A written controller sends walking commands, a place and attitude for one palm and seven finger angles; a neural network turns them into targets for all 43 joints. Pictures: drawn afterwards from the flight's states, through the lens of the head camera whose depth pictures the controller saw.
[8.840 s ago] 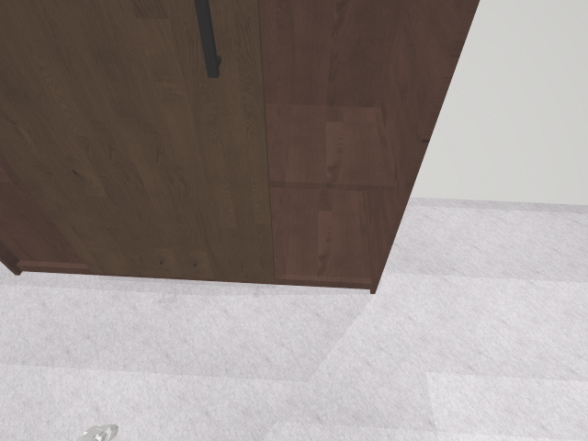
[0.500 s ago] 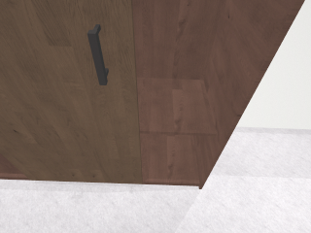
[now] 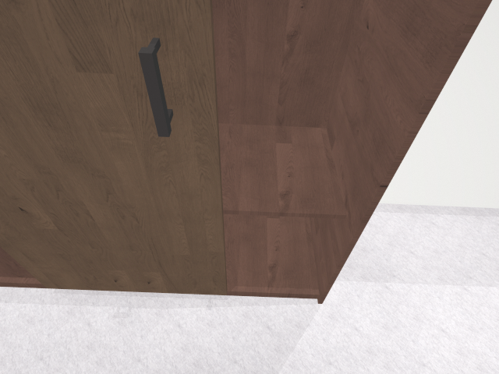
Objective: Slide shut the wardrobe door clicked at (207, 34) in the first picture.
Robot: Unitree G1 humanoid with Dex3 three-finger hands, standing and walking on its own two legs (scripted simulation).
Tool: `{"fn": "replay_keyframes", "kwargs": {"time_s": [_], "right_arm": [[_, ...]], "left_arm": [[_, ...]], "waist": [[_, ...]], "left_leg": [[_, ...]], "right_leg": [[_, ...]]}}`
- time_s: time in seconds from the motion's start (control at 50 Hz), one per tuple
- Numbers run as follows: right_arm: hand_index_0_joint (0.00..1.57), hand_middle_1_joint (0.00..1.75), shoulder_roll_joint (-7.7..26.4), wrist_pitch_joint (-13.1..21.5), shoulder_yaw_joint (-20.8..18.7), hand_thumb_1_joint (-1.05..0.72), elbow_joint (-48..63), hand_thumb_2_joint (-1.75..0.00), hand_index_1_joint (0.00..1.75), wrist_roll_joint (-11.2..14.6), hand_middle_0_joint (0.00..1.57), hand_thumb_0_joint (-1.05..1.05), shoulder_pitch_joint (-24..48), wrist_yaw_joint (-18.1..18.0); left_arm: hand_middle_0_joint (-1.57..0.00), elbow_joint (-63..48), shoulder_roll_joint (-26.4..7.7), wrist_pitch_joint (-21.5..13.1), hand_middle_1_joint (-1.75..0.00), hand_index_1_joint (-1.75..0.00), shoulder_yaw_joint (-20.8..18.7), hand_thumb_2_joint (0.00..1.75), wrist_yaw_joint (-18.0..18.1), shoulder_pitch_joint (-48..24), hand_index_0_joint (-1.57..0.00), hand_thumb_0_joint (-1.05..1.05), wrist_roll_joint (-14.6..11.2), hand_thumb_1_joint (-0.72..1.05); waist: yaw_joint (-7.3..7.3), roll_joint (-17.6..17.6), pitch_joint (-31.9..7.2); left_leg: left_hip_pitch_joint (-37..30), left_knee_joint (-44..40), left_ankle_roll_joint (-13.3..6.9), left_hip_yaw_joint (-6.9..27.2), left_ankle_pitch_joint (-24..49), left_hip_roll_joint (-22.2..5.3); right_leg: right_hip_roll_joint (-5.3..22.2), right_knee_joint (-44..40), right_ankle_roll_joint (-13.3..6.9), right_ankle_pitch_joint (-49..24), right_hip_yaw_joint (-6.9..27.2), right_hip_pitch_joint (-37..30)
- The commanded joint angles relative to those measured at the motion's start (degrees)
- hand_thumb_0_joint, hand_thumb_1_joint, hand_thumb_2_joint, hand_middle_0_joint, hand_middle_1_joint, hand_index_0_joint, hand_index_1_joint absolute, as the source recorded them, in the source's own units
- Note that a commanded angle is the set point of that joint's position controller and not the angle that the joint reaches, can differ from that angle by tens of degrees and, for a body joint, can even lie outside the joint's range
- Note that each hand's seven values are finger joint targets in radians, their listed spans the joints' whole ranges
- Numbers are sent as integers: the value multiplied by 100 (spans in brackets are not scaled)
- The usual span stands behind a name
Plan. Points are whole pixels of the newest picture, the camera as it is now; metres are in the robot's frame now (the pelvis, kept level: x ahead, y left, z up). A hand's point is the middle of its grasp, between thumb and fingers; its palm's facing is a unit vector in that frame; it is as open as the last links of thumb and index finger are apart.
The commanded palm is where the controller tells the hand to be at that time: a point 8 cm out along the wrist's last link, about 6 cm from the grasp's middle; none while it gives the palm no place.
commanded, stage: raise the hand with hooked fingers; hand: left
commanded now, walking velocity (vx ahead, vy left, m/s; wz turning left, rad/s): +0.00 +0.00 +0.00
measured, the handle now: (159, 89) +0.50 +0.20 +0.21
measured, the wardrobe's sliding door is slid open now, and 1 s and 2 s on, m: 0.38 0.38 0.38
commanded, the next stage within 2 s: none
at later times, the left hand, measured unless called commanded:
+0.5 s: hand (149, 352) +0.15 +0.16 -0.01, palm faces +0.05 -1.00 -0.02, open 8.6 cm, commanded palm +0.12 +0.23 +0.01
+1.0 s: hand (91, 298) +0.19 +0.22 +0.09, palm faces +0.09 -0.99 -0.08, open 11.7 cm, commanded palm +0.16 +0.27 +0.11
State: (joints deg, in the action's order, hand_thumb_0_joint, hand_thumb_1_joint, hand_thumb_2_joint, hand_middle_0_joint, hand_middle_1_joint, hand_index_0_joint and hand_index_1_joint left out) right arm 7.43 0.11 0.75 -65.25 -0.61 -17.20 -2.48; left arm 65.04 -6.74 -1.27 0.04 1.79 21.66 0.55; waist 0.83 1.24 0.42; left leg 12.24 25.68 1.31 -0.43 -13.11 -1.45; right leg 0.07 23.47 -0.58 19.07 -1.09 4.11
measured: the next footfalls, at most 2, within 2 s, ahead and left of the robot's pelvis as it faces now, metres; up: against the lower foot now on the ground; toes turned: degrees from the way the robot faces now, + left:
none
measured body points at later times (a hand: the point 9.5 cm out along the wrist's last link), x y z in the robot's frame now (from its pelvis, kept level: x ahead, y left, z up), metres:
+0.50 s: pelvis -0.03 -0.01 -0.05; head -0.02 -0.02 +0.40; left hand +0.15 +0.21 +0.00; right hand +0.18 -0.27 -0.09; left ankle +0.01 +0.13 -0.74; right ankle -0.07 -0.11 -0.74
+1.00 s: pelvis -0.03 -0.01 -0.02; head -0.02 -0.02 +0.43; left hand +0.18 +0.27 +0.10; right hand +0.12 -0.26 -0.11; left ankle +0.01 +0.14 -0.74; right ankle -0.07 -0.11 -0.74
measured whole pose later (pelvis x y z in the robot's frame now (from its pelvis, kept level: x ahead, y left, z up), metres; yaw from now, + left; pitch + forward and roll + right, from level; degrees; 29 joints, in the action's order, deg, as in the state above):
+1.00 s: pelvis -0.03 -0.01 -0.02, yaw +1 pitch +3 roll +0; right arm 15.5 20.8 0.6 -41.0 2.6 -15.3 -5.7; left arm -7.5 -17.7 -7.7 -18.7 -16.9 18.3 -21.0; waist 0.6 -2.0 -2.3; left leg 26.1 39.8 2.0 1.6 -16.7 -2.1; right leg -0.6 40.1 -1.3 24.6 -2.8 18.4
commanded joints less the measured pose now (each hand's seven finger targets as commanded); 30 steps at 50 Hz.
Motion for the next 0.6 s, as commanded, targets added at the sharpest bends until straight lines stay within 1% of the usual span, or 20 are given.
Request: {"fn": "replay_keyframes", "kwargs": {"time_s": [0.0,0.02,0.04,0.06,0.08,0.1,0.14,0.16,0.18,0.22,0.24,0.28,0.32,0.34,0.36,0.42,0.44,0.5,0.54,0.58], "right_arm": [[20,30,469,108,-99,-90,132,-90,30,18,20,0,-375,-26],[20,30,470,114,-96,-90,137,-90,30,22,20,0,-374,-30],[20,30,995,37,-140,-90,838,-90,30,52,20,0,358,117],[20,30,1734,1029,-225,-90,2676,-90,30,287,20,0,451,-107],[20,30,1476,1526,-128,-90,2274,-90,30,236,20,0,331,-235],[20,30,1143,1708,-247,-90,2014,-90,30,313,20,0,421,-258],[20,30,1224,2055,-308,-90,2218,-90,30,478,20,0,374,-333],[20,30,1364,2286,-324,-90,2544,-90,30,328,20,0,326,-320],[20,30,1414,2453,-422,-90,2626,-90,30,173,20,0,208,-314],[20,30,1302,2613,-498,-90,2803,-90,30,32,20,0,344,-167],[20,30,1232,2644,-560,-90,2937,-90,30,71,20,0,421,-49],[20,30,1230,2530,-625,-90,3061,-90,30,54,20,0,731,130],[20,30,1268,2311,-670,-90,3329,-90,30,95,20,0,914,204],[20,30,1257,2134,-715,-90,3469,-90,30,151,20,0,976,219],[20,30,1304,1991,-705,-90,3770,-90,30,129,20,0,1046,227],[20,30,1206,1704,-640,-90,4123,-90,30,160,20,0,1051,78],[20,30,1221,1682,-623,-90,4123,-90,30,151,20,0,995,5],[20,30,1168,1841,-461,-90,4008,-90,30,94,20,0,803,-76],[20,30,1240,2016,-413,-90,3794,-90,30,90,20,0,668,-150],[20,30,1291,2180,-365,-90,3612,-90,30,150,20,0,660,-220]], "left_arm": [[-20,-40,-473,-8,-30,-30,-83,90,57,654,-20,0,15,90],[-20,-39,-476,-10,-30,-30,-85,90,56,654,-20,0,12,90],[-20,-507,-1434,-147,-30,-30,91,90,41,196,-20,0,24,90],[-20,-9303,-1652,-1114,-32,-32,-49,89,33,-3875,-20,0,-1185,88],[-20,-8025,-1579,-655,-33,-33,-310,88,336,-1786,-20,0,-740,85],[-21,-6378,-391,19,-34,-34,82,87,478,-64,-21,0,-713,83],[-21,-6960,226,-73,-37,-37,587,85,345,202,-21,0,-838,78],[-21,-7664,-5,-389,-39,-39,595,84,300,34,-21,0,-871,76],[-21,-8012,-370,-638,-40,-40,296,83,259,199,-21,0,-804,74],[-22,-7516,-201,-1048,-43,-43,148,81,72,661,-22,0,-840,69],[-22,-7056,-230,-1290,-45,-45,-139,80,-150,1396,-22,0,-945,67],[-22,-6635,-208,-2045,-48,-48,-575,78,-765,1910,-22,0,-1338,62],[-22,-6483,-563,-2640,-51,-51,-1256,76,-1417,2047,-22,0,-1652,57],[-22,-6401,-1052,-2514,-53,-53,-1683,75,-1464,2222,-22,0,-1467,55],[-23,-7132,-1095,-2296,-54,-54,-1482,74,-1499,1930,-23,0,-1399,53],[-23,-8171,-1212,-1703,-58,-58,-1539,71,-1233,1105,-23,0,-1428,46],[-23,-8566,-1292,-1737,-60,-60,-1592,70,-1104,674,-23,0,-1482,43],[-24,-9345,-1254,-2209,-64,-64,-1360,67,-1014,-216,-24,0,-1560,36],[-24,-9411,-1309,-2517,-68,-68,-1197,65,-1167,-782,-24,0,-1593,32],[-25,-8907,-1347,-2524,-70,-70,-1171,63,-1472,-836,-25,0,-1725,27]], "waist": [[28,-68,398],[29,-78,372],[-154,-271,1413],[-805,-1737,-1070],[-375,-2120,-1637],[-391,-1024,-614],[-491,237,-244],[-560,518,-735],[-494,368,-1304],[-399,626,-874],[-129,723,-849],[133,1213,-873],[323,736,-1005],[523,104,-1033],[495,-468,-1214],[230,-135,-1153],[84,29,-1094],[-209,-568,-951],[-408,-435,-1073],[-450,-392,-871]], "left_leg": [[-254,-246,-254,260,1354,-371],[-261,-231,-256,266,1386,-366],[-80,-80,-236,372,565,-152],[-966,-51,-414,-400,1323,10],[-1582,-183,-298,-219,1734,-38],[-552,-114,-287,-57,1757,-229],[-18,248,-401,-11,1012,-36],[54,532,-446,122,737,72],[28,817,-438,92,760,158],[677,1274,-320,180,678,212],[940,1441,-263,152,723,217],[1577,1850,-124,137,610,174],[2012,2179,-48,5,466,215],[2040,2170,-68,-127,475,252],[1855,2098,-123,-253,433,281],[1643,2029,-227,-150,225,241],[1653,2121,-252,-49,183,216],[1416,2250,-270,140,204,181],[1322,2342,-292,221,182,141],[1395,2279,-268,284,-134,131]], "right_leg": [[504,-466,-99,-1580,318,597],[508,-466,-97,-1626,319,569],[365,-706,-149,-863,429,1649],[-37,-324,-194,-1608,143,1351],[-95,393,-258,-1333,14,1016],[-77,556,-137,-1031,-323,1376],[-180,543,32,-1100,-512,1685],[-138,688,93,-992,-496,1857],[-160,850,107,-929,-445,2013],[-93,1192,127,-919,-433,2622],[-28,1358,112,-1211,-325,2550],[42,1913,145,-1622,-315,2683],[84,2319,72,-1775,-118,2647],[74,2351,-18,-1618,-13,2520],[55,2311,-51,-1382,-27,2450],[-45,2110,12,-1001,-76,2462],[-73,2013,64,-944,24,2615],[-70,1858,105,-940,147,2930],[-139,1848,108,-778,132,3081],[-122,1598,112,-359,259,3060]]}}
